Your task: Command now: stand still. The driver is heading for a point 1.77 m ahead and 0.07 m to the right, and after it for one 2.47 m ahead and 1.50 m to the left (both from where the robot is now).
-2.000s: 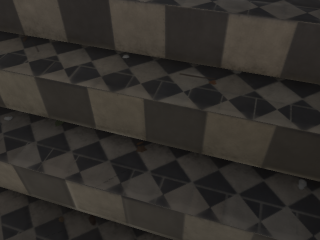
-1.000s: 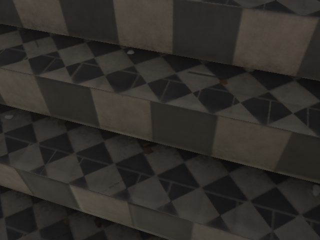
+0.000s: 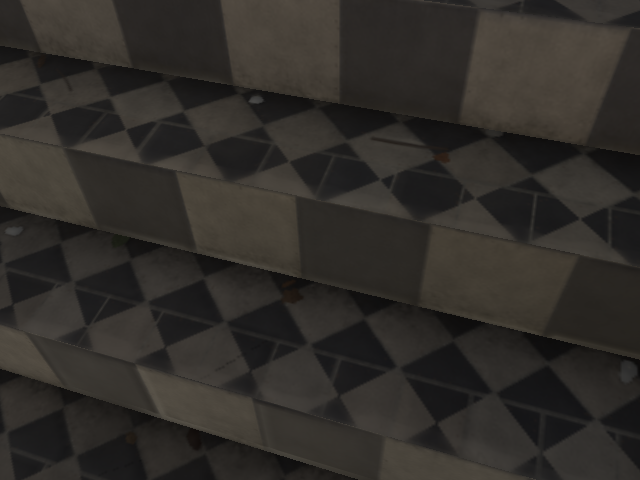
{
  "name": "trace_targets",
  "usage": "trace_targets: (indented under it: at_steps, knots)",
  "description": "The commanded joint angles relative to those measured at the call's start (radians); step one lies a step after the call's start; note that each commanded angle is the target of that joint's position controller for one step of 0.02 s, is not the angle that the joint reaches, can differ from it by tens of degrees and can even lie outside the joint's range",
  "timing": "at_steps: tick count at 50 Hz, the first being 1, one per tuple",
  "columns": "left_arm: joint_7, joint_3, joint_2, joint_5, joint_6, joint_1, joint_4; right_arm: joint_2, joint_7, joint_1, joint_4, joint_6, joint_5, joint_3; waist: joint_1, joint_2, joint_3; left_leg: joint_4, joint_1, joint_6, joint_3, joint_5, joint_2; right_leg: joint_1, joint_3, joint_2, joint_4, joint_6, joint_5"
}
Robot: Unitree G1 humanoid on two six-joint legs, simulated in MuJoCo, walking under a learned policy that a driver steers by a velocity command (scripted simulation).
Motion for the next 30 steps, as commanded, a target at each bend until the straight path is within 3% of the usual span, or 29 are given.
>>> trace_targets:
  at_steps: [1,4,5,7,8,9,10,11,12,13,14,15,16,17,18,19,20,21,22,23,25,26,27,28,30]
  knots:
    - [0.002,0.012,0.079,0.003,-0.006,0.039,-0.025,-0.074,-0.002,0.054,-0.027,-0.008,0.0,-0.013,-0.001,-0.019,0.015,-0.083,-0.026,0.055,-0.093,0.073,0.121,0.008,0.078,-0.09,-0.065,-0.104,0.068]
    - [0.002,0.012,0.082,0.002,-0.006,0.042,-0.024,-0.074,-0.002,0.054,-0.026,-0.008,0.0,-0.014,0.0,-0.019,0.013,-0.083,-0.021,0.055,-0.092,0.077,0.122,0.009,0.078,-0.09,-0.065,-0.104,0.072]
    - [0.0,0.007,0.074,0.002,-0.006,0.052,-0.016,-0.06,-0.002,0.07,-0.012,-0.006,0.001,-0.01,0.002,-0.022,-0.012,-0.101,-0.008,0.058,-0.091,-0.011,0.113,0.009,0.089,-0.087,-0.101,-0.109,-0.069]
    - [-0.004,0.045,0.177,-0.002,0.006,0.092,-0.009,-0.119,0.001,0.057,-0.023,0.002,0.004,-0.034,0.026,-0.058,0.022,0.019,-0.128,0.083,-0.045,-0.279,0.051,-0.008,0.153,-0.085,-0.106,-0.174,-0.453]
    - [-0.008,0.061,0.208,-0.002,0.012,0.131,-0.005,-0.115,0.005,-0.005,-0.055,0.004,0.004,-0.036,0.061,-0.103,0.064,0.125,-0.283,0.084,-0.013,-0.314,0.035,0.021,0.244,-0.131,-0.126,-0.219,-0.617]
    - [-0.009,0.073,0.223,-0.008,0.012,0.16,-0.004,-0.079,0.008,-0.091,-0.098,0.003,0.007,-0.028,0.094,-0.177,0.094,0.262,-0.416,0.08,0.033,-0.217,0.023,0.045,0.358,-0.205,-0.173,-0.274,-0.719]
    - [-0.008,0.088,0.23,-0.009,0.007,0.18,-0.009,-0.069,0.015,-0.153,-0.129,0.0,0.008,-0.026,0.118,-0.239,0.102,0.415,-0.527,0.078,0.059,-0.171,0.024,0.055,0.464,-0.277,-0.229,-0.331,-0.781]
    - [0.0,0.091,0.203,0.017,-0.008,0.113,-0.03,-0.084,0.02,-0.154,-0.148,0.0,0.008,-0.032,0.088,-0.241,0.115,0.508,-0.557,0.078,0.004,-0.18,0.056,0.026,0.45,-0.249,-0.196,-0.336,-0.648]
    - [0.008,0.091,0.179,0.032,-0.025,0.077,-0.05,-0.09,0.037,-0.105,-0.156,-0.012,-0.015,-0.025,0.055,-0.185,0.039,0.553,-0.478,0.078,-0.023,-0.208,0.058,-0.03,0.375,-0.219,-0.165,-0.325,-0.533]
    - [0.012,0.093,0.174,0.03,-0.039,0.014,-0.078,-0.081,0.047,-0.047,-0.15,-0.022,-0.007,-0.023,0.006,-0.148,0.003,0.473,-0.366,0.091,-0.037,-0.203,0.07,-0.098,0.3,-0.184,-0.141,-0.301,-0.45]
    - [0.017,0.095,0.178,0.023,-0.046,-0.059,-0.097,-0.068,0.043,0.057,-0.123,-0.024,0.016,-0.02,-0.059,-0.115,-0.002,0.279,-0.181,0.114,-0.014,-0.189,0.067,-0.223,0.198,-0.138,-0.114,-0.267,-0.43]
    - [0.012,0.101,0.181,0.012,-0.048,-0.129,-0.135,-0.053,0.037,0.169,-0.066,-0.026,0.011,-0.026,-0.121,-0.097,-0.01,0.154,0.078,0.12,0.034,-0.06,0.043,-0.391,0.16,-0.129,-0.038,-0.265,-0.438]
    - [-0.011,0.097,0.147,0.018,-0.051,-0.147,-0.143,-0.063,0.035,0.274,-0.021,-0.026,0.014,-0.034,-0.17,0.055,-0.039,0.098,0.203,0.096,0.025,-0.071,0.015,-0.452,0.097,-0.077,0.216,-0.282,-0.34]
    - [-0.038,0.077,0.073,0.016,-0.066,-0.211,-0.177,-0.079,0.032,0.375,0.02,-0.027,-0.004,-0.04,-0.207,0.231,-0.081,0.135,0.328,0.077,-0.069,-0.13,0.057,-0.613,0.003,0.005,0.608,-0.258,-0.172]
    - [-0.063,0.07,0.05,-0.009,-0.084,-0.14,-0.217,-0.184,0.028,0.253,-0.039,-0.027,-0.033,-0.059,-0.128,0.391,-0.123,-0.094,0.31,0.192,-0.597,-0.504,0.295,-0.809,-0.026,0.098,0.964,-0.185,-0.084]
    - [-0.06,0.074,0.037,0.014,-0.101,-0.089,-0.203,-0.18,0.02,0.12,-0.077,-0.03,-0.045,-0.068,-0.072,0.326,-0.122,-0.214,0.21,0.253,-0.816,-0.649,0.394,-0.889,0.094,0.082,1.355,-0.155,0.003]
    - [-0.057,0.068,0.018,0.026,-0.115,-0.172,-0.235,-0.151,0.013,0.071,-0.064,-0.036,-0.022,-0.057,-0.038,0.181,-0.062,-0.202,0.129,0.262,-0.732,-0.51,0.434,-1.032,0.097,0.053,1.691,-0.123,0.028]
    - [-0.051,0.048,-0.017,0.04,-0.13,-0.227,-0.276,-0.11,0.013,0.119,-0.021,-0.044,-0.028,-0.042,-0.038,0.04,-0.078,-0.14,0.126,0.238,-0.591,-0.406,0.407,-1.104,0.102,0.029,1.855,-0.128,0.01]
    - [-0.053,0.035,-0.027,0.058,-0.132,-0.247,-0.312,-0.095,0.013,0.16,0.02,-0.074,-0.021,-0.034,-0.013,-0.023,-0.081,-0.113,0.132,0.209,-0.48,-0.324,0.371,-1.114,0.115,-0.008,1.873,-0.14,0.003]
    - [-0.051,0.023,-0.03,0.075,-0.128,-0.315,-0.352,-0.079,0.011,0.221,0.081,-0.108,-0.031,-0.031,-0.015,-0.018,-0.038,-0.13,0.131,0.203,-0.455,-0.326,0.364,-1.188,0.117,-0.013,1.987,-0.161,-0.08]
    - [-0.059,0.013,-0.037,0.048,-0.114,-0.318,-0.366,-0.063,0.03,0.232,0.139,-0.146,-0.028,-0.02,-0.005,-0.06,-0.003,-0.149,0.14,0.18,-0.398,-0.363,0.331,-1.267,0.096,0.001,2.062,-0.197,-0.122]
    - [-0.064,0.001,-0.069,0.035,-0.108,-0.356,-0.389,-0.063,0.043,0.228,0.171,-0.154,-0.026,-0.02,-0.008,-0.031,0.015,-0.166,0.133,0.187,-0.384,-0.37,0.33,-1.334,0.081,0.025,2.159,-0.217,-0.174]
    - [-0.061,-0.012,-0.084,0.028,-0.099,-0.385,-0.425,-0.049,0.056,0.221,0.18,-0.164,-0.027,-0.011,0.011,-0.03,0.067,-0.181,0.091,0.17,-0.359,-0.367,0.318,-1.367,0.074,0.0,2.124,-0.224,-0.176]
    - [-0.054,-0.024,-0.075,0.003,-0.093,-0.454,-0.453,-0.054,0.056,0.162,0.175,-0.166,-0.021,-0.001,0.027,-0.084,0.128,-0.249,-0.031,0.13,-0.29,-0.342,0.29,-1.322,0.011,0.0,1.99,-0.213,-0.161]
    - [-0.046,-0.049,-0.071,0.002,-0.059,-0.515,-0.515,-0.064,0.051,0.14,0.175,-0.161,-0.011,0.016,0.043,-0.036,0.151,-0.376,-0.215,0.098,-0.204,-0.245,0.235,-1.148,-0.109,-0.035,1.766,-0.191,-0.129]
